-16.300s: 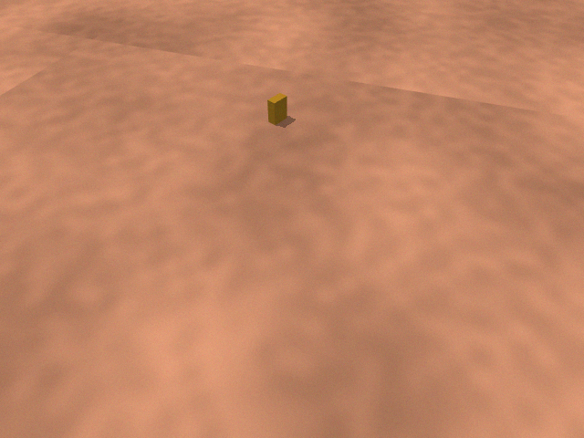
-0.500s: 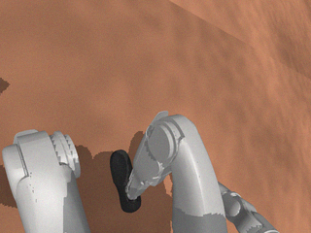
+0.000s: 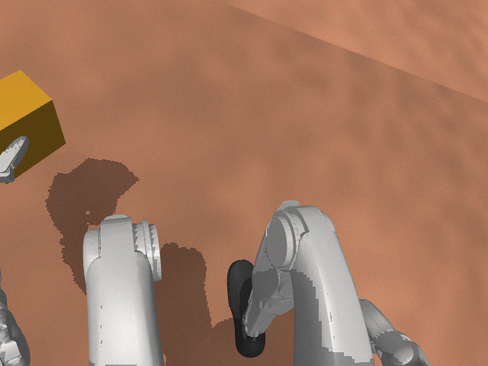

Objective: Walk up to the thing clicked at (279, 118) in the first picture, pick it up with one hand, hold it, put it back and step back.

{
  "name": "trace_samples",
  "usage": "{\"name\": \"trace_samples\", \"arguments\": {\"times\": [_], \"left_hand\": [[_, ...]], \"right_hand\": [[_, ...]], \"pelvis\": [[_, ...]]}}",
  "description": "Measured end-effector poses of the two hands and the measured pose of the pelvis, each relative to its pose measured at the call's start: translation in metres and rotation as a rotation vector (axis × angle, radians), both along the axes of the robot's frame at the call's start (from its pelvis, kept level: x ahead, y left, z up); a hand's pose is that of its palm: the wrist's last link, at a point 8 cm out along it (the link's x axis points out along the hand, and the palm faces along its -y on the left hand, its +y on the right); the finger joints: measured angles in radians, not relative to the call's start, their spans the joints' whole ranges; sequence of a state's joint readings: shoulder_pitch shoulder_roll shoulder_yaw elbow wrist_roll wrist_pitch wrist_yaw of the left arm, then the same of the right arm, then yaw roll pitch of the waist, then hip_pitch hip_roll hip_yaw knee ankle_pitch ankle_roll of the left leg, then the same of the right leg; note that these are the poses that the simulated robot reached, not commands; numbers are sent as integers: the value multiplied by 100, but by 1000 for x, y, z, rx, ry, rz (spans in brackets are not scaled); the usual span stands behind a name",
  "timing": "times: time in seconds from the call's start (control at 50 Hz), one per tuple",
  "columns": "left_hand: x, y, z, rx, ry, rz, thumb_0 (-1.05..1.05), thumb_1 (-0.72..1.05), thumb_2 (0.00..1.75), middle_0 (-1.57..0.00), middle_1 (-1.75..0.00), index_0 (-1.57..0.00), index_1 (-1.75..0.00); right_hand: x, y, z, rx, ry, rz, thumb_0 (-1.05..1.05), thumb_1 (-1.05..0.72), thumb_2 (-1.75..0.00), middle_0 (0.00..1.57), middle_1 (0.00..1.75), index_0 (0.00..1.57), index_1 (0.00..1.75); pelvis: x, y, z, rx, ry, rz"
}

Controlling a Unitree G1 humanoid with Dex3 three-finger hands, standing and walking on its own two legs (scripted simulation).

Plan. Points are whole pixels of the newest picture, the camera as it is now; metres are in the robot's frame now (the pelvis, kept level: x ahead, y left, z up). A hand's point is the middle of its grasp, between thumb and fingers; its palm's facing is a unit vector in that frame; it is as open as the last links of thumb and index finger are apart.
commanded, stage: settle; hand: left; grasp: from the side
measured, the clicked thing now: (12, 132) +0.45 +0.32 -0.11
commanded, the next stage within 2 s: hold in 0.84 s
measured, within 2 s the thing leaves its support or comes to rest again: neither
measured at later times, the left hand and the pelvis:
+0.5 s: hand out of the picture +0.44 +0.32 -0.01, palm faces +0.40 -0.91 -0.03, open 9.6 cm; pelvis +0.02 -0.01 +0.03, yaw +4 degrees
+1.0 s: hand out of the picture +0.43 +0.31 +0.02, palm faces +0.41 -0.91 -0.04, open 9.6 cm; pelvis +0.01 -0.01 +0.05, yaw +6 degrees
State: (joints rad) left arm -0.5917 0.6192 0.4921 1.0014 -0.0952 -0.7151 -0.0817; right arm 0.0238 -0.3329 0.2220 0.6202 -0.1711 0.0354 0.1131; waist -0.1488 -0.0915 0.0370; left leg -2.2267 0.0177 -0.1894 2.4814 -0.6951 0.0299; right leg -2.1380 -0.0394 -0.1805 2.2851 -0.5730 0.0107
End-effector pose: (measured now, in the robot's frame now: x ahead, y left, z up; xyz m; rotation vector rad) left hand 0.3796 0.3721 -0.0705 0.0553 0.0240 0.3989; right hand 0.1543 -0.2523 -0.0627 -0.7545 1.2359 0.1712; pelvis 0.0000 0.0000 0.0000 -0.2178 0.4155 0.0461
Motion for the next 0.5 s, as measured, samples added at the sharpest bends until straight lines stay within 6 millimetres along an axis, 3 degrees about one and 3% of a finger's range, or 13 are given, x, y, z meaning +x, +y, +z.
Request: {"name": "trace_samples", "arguments": {"times": [0.26,0.5], "left_hand": [[9,0,38,2,10,17,-2,-22,111,-66,-93,-66,-95],[14,-10,60,-33,9,19,-2,-22,111,-67,-92,-67,-93]], "right_hand": [[-2,-11,-15,58,23,-136,0,-90,-90,20,29,21,30],[5,-13,-6,77,-1,-189,0,-90,-90,20,30,21,30]], "pelvis": [[12,-6,14,51,91,23],[19,-7,30,71,140,35]]}}
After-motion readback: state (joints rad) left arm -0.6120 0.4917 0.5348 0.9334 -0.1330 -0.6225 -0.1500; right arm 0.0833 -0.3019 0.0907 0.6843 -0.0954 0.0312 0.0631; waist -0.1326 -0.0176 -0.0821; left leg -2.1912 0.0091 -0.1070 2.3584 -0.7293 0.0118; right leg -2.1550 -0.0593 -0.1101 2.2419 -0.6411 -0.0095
